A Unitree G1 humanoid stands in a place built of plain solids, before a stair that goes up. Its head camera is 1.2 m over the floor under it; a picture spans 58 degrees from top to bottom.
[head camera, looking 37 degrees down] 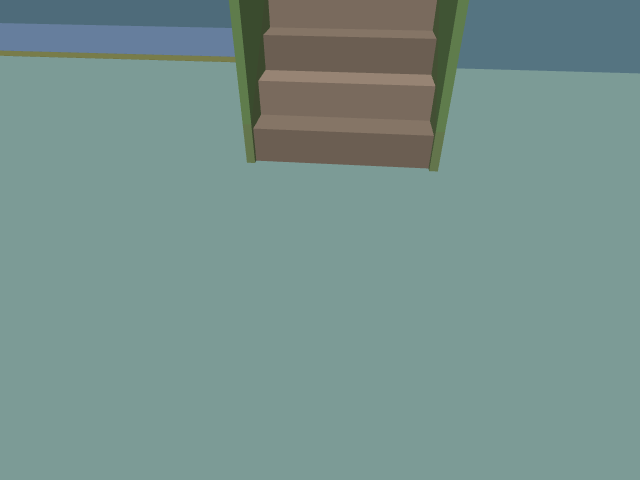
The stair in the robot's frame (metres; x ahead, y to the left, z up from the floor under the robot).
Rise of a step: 0.20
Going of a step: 0.22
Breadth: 1.04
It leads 6 degrees to the right of straight ahead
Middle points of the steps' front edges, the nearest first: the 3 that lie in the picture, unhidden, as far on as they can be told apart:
2.34 -0.13 0.21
2.56 -0.15 0.41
2.78 -0.17 0.62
